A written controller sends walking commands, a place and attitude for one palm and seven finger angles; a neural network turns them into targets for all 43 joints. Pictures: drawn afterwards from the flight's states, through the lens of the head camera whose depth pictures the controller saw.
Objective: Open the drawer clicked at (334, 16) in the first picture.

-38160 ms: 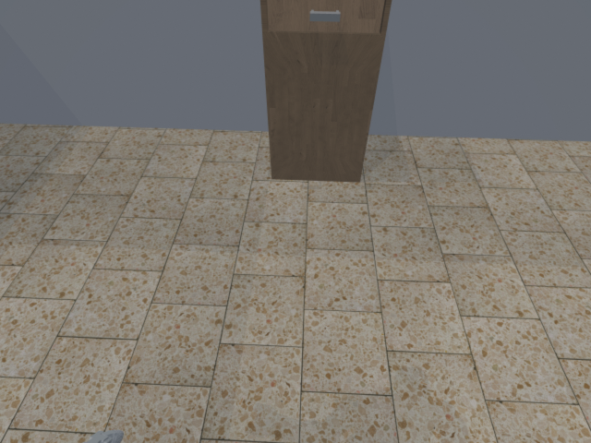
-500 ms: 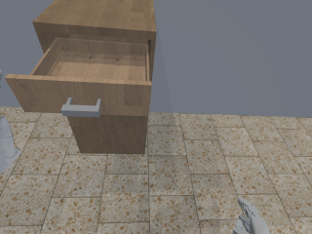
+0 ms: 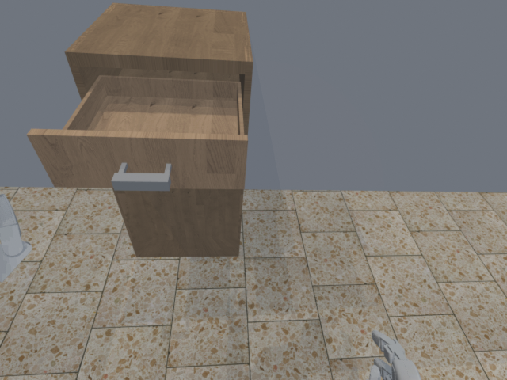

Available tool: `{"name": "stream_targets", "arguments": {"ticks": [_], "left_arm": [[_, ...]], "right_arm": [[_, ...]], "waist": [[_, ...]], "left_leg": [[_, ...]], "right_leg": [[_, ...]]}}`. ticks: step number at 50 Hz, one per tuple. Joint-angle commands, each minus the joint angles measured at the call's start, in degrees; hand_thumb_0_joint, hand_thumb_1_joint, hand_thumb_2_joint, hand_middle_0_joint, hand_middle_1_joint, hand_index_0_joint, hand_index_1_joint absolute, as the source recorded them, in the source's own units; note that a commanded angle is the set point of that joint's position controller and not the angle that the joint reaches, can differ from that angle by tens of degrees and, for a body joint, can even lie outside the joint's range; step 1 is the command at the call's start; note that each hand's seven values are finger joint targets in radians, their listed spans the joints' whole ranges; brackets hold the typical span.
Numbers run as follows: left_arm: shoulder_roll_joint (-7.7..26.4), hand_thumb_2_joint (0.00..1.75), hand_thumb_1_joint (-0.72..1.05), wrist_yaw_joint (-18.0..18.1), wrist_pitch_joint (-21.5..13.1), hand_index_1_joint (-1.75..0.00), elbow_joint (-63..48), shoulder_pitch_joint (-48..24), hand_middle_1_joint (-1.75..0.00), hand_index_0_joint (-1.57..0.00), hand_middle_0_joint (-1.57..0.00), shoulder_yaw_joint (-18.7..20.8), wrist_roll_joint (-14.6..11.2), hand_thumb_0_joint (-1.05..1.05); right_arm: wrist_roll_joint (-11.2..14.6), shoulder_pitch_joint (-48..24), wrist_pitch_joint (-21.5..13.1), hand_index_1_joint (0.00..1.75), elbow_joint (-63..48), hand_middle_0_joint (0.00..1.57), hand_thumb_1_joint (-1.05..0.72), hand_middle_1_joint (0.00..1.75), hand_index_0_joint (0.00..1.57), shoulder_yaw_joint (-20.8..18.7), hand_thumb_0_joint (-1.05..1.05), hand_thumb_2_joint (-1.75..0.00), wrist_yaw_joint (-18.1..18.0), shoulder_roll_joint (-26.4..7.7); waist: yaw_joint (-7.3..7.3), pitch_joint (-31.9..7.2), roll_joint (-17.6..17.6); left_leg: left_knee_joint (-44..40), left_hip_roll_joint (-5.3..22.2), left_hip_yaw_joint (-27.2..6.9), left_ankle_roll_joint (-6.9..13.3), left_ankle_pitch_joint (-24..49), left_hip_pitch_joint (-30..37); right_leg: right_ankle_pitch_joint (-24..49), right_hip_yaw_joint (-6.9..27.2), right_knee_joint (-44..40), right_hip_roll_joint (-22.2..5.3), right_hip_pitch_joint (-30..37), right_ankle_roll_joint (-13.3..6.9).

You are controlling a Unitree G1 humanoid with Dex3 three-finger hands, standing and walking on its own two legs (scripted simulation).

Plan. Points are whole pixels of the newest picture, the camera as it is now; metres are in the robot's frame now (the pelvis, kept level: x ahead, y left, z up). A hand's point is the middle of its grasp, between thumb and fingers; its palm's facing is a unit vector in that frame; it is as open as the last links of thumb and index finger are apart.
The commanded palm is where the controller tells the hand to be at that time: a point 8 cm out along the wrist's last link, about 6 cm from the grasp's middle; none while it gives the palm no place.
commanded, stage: stop stepping back and stand still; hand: left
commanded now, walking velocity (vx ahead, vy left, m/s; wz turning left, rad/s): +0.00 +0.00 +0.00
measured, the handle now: (144, 174) +0.49 +0.24 +0.04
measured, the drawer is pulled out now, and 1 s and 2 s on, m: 0.30 0.30 0.30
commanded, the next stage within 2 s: let the arm hang, fingers relaxed in 0.08 s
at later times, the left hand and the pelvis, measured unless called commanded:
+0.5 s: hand out of the picture +0.02 +0.17 -0.18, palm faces -0.06 -0.99 -0.16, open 7.2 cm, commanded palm none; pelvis +0.00 +0.00 -0.01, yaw +1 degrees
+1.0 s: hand out of the picture +0.02 +0.20 -0.16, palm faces +0.01 -0.95 -0.30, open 7.3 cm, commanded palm none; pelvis +0.01 -0.01 +0.01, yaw +1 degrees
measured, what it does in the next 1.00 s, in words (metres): stands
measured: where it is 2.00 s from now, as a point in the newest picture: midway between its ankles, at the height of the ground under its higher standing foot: outside the picture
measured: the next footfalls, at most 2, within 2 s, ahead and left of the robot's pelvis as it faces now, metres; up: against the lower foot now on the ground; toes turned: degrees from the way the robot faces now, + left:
none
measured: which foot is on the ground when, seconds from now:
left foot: down 0.00-1.00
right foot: down 0.00-1.00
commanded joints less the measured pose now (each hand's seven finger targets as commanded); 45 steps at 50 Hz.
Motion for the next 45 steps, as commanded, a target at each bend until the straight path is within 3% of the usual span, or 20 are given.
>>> {"name": "stream_targets", "arguments": {"ticks": [1, 5, 8, 9, 10, 11, 13, 14, 16, 18, 21, 22, 23, 26, 28, 33, 40, 45], "left_arm": [[7.98, 0.90, 0.90, 0.76, -3.64, -0.30, -11.50, -2.88, -0.30, -0.20, -0.20, 5.06, -0.05, 0.00], [8.19, 0.90, 0.90, 0.78, -3.48, -0.30, -11.59, -2.47, -0.30, -0.20, -0.20, 4.95, -0.22, 0.00], [8.46, 0.90, 0.90, 0.86, -3.45, -0.30, -12.35, -3.36, -0.30, -0.20, -0.20, 4.89, -0.31, 0.00], [-2.21, 0.90, 0.90, -7.81, 6.78, -0.30, 40.71, -3.35, -0.30, -0.20, -0.20, -20.25, 5.10, 0.00], [-2.02, 0.90, 0.90, -8.85, 11.50, -0.30, 42.89, -2.61, -0.30, -0.20, -0.20, -18.83, 4.45, 0.00], [-3.99, 0.90, 0.90, -8.98, 12.56, -0.30, 43.90, -4.22, -0.30, -0.20, -0.20, -19.58, 3.99, 0.00], [-2.86, 0.90, 0.90, -9.03, 13.14, -0.30, 48.79, -7.82, -0.30, -0.20, -0.20, -20.04, 3.87, 0.00], [-1.67, 0.90, 0.90, -9.05, 13.23, -0.30, 52.27, -8.41, -0.30, -0.20, -0.20, -19.99, 3.94, 0.00], [1.03, 0.90, 0.90, -9.16, 13.38, -0.30, 60.32, -10.89, -0.30, -0.20, -0.20, -20.56, 4.10, 0.00], [2.76, 0.90, 0.90, -9.04, 13.35, -0.30, 68.48, -14.98, -0.30, -0.20, -0.20, -22.14, 3.64, 0.00], [2.38, 0.90, 0.90, -8.82, 13.53, -0.30, 78.26, -18.10, -0.30, -0.20, -0.20, -24.13, 2.83, 0.00], [1.52, 0.90, 0.90, -8.69, 13.65, -0.30, 81.03, -17.15, -0.30, -0.20, -0.20, -24.49, 2.63, 0.00], [0.84, 0.90, 0.90, -8.74, 13.73, -0.30, 83.80, -15.92, -0.30, -0.20, -0.20, -24.83, 2.50, 0.00], [-0.64, 0.90, 0.90, -8.62, 13.23, -0.30, 90.62, -11.16, -0.30, -0.20, -0.20, -24.60, 2.19, 0.00], [-1.71, 0.90, 0.90, -8.49, 12.91, -0.30, 93.66, -10.07, -0.30, -0.20, -0.20, -24.96, 2.08, 0.00], [-2.88, 0.90, 0.90, -7.87, 12.64, -0.30, 98.43, -9.40, -0.30, -0.20, -0.20, -25.54, 1.84, 0.00], [-2.15, 0.90, 0.90, -7.37, 12.66, -0.30, 100.51, -10.16, -0.30, -0.20, -0.20, -25.50, 1.94, 0.00], [-1.11, 0.90, 0.90, -7.26, 12.52, -0.30, 100.10, -12.68, -0.30, -0.20, -0.20, -25.15, 2.07, 0.00]], "right_arm": [[-0.05, -7.34, -4.08, 0.30, -8.99, 0.20, -0.90, 0.30, 0.20, -3.00, 0.00, -0.90, -0.10, -7.69], [-0.06, -7.55, -4.15, 0.30, -8.67, 0.20, -0.90, 0.30, 0.20, -3.10, 0.00, -0.90, 0.12, -7.60], [-0.05, -7.87, -4.04, 0.30, -8.48, 0.20, -0.90, 0.30, 0.20, -3.01, 0.00, -0.90, -0.03, -7.48], [0.05, -8.15, -5.89, 0.30, 7.86, 0.20, -0.90, 0.30, 0.20, -7.49, 0.00, -0.90, 4.02, -19.67], [0.28, -4.07, -1.65, 0.30, 8.05, 0.20, -0.90, 0.30, 0.20, -7.37, 0.00, -0.90, 4.11, -15.63], [0.08, -3.49, 0.33, 0.30, 7.56, 0.20, -0.90, 0.30, 0.20, -6.61, 0.00, -0.90, 3.82, -14.37], [-0.51, -4.22, 2.73, 0.30, 6.63, 0.20, -0.90, 0.30, 0.20, -5.74, 0.00, -0.90, 3.45, -15.28], [-0.81, -5.29, 3.48, 0.30, 6.52, 0.20, -0.90, 0.30, 0.20, -5.23, 0.00, -0.90, 3.36, -15.33], [-1.00, -6.32, 4.70, 0.30, 7.40, 0.20, -0.90, 0.30, 0.20, -4.88, 0.00, -0.90, 3.57, -14.79], [-1.12, -5.72, 6.34, 0.30, 9.65, 0.20, -0.90, 0.30, 0.20, -4.38, 0.00, -0.90, 3.86, -12.98], [-1.22, -3.37, 7.79, 0.30, 13.79, 0.20, -0.90, 0.30, 0.20, -3.48, 0.00, -0.90, 4.05, -11.47], [-1.20, -3.01, 8.14, 0.30, 14.72, 0.20, -0.90, 0.30, 0.20, -3.44, 0.00, -0.90, 3.97, -11.20], [-1.19, -2.46, 8.23, 0.30, 15.82, 0.20, -0.90, 0.30, 0.20, -3.25, 0.00, -0.90, 3.92, -10.86], [-1.01, -1.35, 7.88, 0.30, 18.43, 0.20, -0.90, 0.30, 0.20, -3.45, 0.00, -0.90, 3.40, -11.32], [-0.77, 0.99, 7.86, 0.30, 20.27, 0.20, -0.90, 0.30, 0.20, -3.48, 0.00, -0.90, 3.04, -10.74], [-0.48, 4.26, 8.09, 0.30, 24.10, 0.20, -0.90, 0.30, 0.20, -3.62, 0.00, -0.90, 2.46, -9.82], [-0.60, 5.03, 8.51, 0.30, 26.29, 0.20, -0.90, 0.30, 0.20, -3.96, 0.00, -0.90, 2.54, -9.44], [-0.82, 3.52, 8.66, 0.30, 26.84, 0.20, -0.90, 0.30, 0.20, -4.09, 0.00, -0.90, 2.91, -9.12]], "waist": [[0.79, -1.04, 7.14], [0.65, -1.65, 4.98], [0.61, -1.41, 5.81], [-2.44, 2.29, 6.89], [-0.73, -2.80, 6.50], [0.02, -4.28, 4.24], [0.77, -3.20, 0.19], [1.78, -2.88, -3.14], [2.37, -0.20, -8.97], [0.55, 2.84, -6.72], [-0.25, 6.15, 1.23], [0.14, 6.67, 6.13], [0.55, 7.38, 7.71], [2.17, 2.93, 12.44], [1.84, 1.66, 8.44], [1.37, 5.86, 6.45], [1.10, 8.05, 1.28], [0.98, 9.49, -0.46]], "left_leg": [[-11.41, 6.95, -8.28, -0.01, -14.73, -2.71], [-7.54, 5.46, -6.49, -0.54, -8.75, 0.33], [-7.26, 5.38, -6.37, -0.58, -6.91, 1.54], [3.46, 5.73, -7.97, 0.63, 9.02, -2.73], [1.77, 6.60, -6.67, 0.15, 15.58, 0.67], [1.11, 8.15, -8.68, 1.36, 15.26, -0.70], [-1.54, 10.58, -13.11, 4.19, 16.23, -2.75], [-1.73, 10.04, -13.25, 4.40, 14.40, -4.99], [0.48, 5.17, -9.43, 2.03, 3.89, -5.82], [2.52, 1.10, -6.08, 0.50, -3.20, -0.34], [-1.15, 1.91, -6.62, -0.05, -5.57, 3.58], [-4.49, 3.05, -8.48, 0.05, -8.14, 3.59], [-8.18, 4.16, -10.05, 0.17, -12.11, 0.85], [-12.15, 5.17, -11.55, 0.37, -14.79, -0.39], [-11.69, 5.53, -11.11, 0.42, -11.48, 1.71], [-12.21, 5.96, -10.40, 0.49, -8.50, 3.87], [-11.56, 5.14, -8.94, 0.55, -7.76, 4.92], [-9.94, 4.23, -7.22, 0.38, -5.66, 5.36]], "right_leg": [[-4.53, 2.18, -4.24, -2.66, 2.29, -0.45], [-2.43, 4.23, -6.67, -3.99, 0.61, -1.01], [-1.40, 4.24, -6.89, -4.16, -0.20, -0.93], [12.08, 2.21, 4.11, -6.66, -6.16, -0.91], [11.98, 3.64, 5.83, -5.60, -4.59, -0.50], [5.59, 1.98, 8.93, -4.03, -4.44, -0.45], [-1.20, 1.60, 12.52, -2.12, -3.31, -0.30], [-0.10, 2.35, 10.68, -2.53, 0.19, -0.60], [1.66, 6.32, 2.76, -6.12, 1.28, -1.69], [-4.47, 10.31, -3.87, -10.06, -5.38, -4.32], [-14.61, 9.45, -6.62, -8.51, -9.20, -3.97], [-16.15, 8.07, -6.48, -7.01, -8.76, -3.41], [-15.24, 6.92, -5.54, -5.79, -6.21, -2.46], [-7.65, 5.08, -4.03, -4.99, 2.08, -2.45], [-5.06, 4.47, -5.07, -5.37, 3.45, -2.57], [-4.76, 3.53, -6.96, -5.84, 1.08, -2.70], [-8.27, 3.90, -8.43, -6.15, -0.22, -2.79], [-10.74, 5.15, -10.07, -6.81, -1.64, -2.86]]}}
